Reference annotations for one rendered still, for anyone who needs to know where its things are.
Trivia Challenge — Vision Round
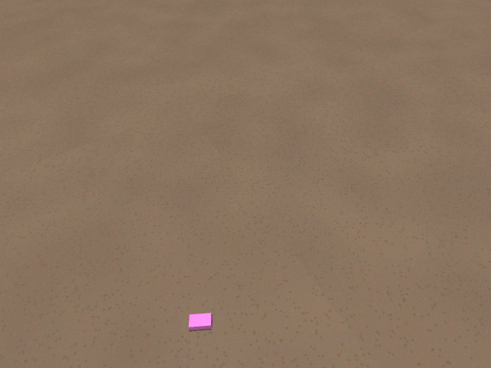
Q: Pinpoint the small box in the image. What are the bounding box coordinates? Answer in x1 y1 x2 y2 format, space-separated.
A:
189 313 213 330

